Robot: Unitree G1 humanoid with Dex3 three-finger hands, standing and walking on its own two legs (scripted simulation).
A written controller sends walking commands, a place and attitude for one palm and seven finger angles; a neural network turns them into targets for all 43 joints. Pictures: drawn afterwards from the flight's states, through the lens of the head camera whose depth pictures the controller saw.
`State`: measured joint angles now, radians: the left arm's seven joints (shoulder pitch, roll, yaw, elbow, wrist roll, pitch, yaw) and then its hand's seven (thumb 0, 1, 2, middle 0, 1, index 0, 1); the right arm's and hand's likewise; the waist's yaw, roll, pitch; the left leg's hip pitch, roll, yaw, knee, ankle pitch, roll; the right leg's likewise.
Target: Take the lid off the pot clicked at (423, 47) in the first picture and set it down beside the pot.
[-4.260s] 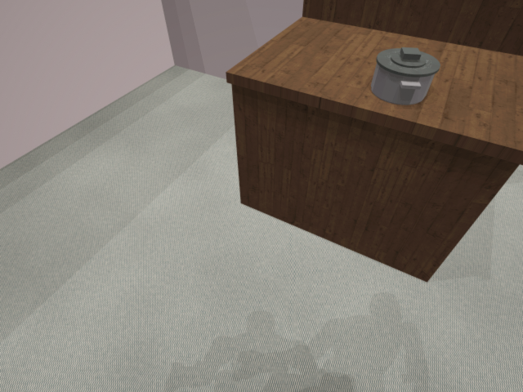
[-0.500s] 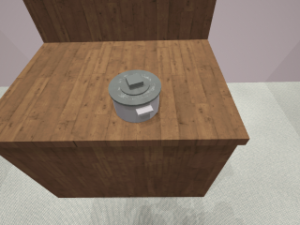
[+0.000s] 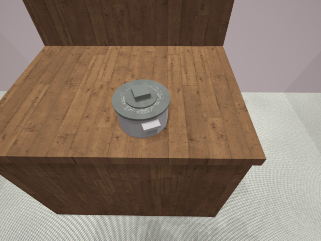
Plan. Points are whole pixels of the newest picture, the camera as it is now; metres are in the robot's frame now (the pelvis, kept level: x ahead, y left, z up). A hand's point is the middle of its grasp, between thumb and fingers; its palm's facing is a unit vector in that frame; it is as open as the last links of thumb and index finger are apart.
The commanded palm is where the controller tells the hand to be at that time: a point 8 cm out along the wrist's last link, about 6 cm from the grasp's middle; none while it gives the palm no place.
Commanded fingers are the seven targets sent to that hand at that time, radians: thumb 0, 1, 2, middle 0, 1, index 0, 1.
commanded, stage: look again from close up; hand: left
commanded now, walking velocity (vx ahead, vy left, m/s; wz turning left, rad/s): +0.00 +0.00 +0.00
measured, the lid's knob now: (140, 92) +0.51 +0.10 +0.08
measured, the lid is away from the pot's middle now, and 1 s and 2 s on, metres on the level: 0.00 0.00 0.00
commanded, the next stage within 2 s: lift the closed hand beside the body in 0.28 s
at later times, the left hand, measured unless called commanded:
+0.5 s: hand out of the picture +0.07 +0.18 -0.13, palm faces +0.13 -0.95 -0.29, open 7.0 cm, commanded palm +0.09 +0.22 -0.06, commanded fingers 0.00 0.90 0.90 -0.51 -0.64 -0.51 -0.64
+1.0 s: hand out of the picture +0.10 +0.22 -0.01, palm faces +0.30 -0.90 -0.30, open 3.1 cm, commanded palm +0.06 +0.26 +0.02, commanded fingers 0.00 0.90 0.90 -1.30 -1.50 -1.30 -1.50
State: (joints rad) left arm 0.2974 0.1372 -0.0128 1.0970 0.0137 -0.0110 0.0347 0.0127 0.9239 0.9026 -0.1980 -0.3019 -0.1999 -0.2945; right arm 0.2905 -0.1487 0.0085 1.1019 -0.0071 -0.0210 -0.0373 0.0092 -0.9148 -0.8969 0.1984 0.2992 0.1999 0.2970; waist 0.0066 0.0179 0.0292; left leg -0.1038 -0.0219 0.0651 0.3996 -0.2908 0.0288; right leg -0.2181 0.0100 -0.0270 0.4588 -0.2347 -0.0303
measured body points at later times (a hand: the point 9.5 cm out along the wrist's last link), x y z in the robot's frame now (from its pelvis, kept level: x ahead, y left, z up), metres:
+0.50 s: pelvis +0.00 +0.00 +0.00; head +0.01 -0.02 +0.45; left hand +0.07 +0.23 -0.10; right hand +0.03 -0.24 -0.15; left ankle -0.05 +0.10 -0.74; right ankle +0.01 -0.10 -0.74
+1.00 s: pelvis -0.01 -0.01 +0.00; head -0.02 -0.01 +0.45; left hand +0.08 +0.26 +0.01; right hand +0.22 -0.19 -0.06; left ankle -0.05 +0.10 -0.74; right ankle +0.01 -0.10 -0.74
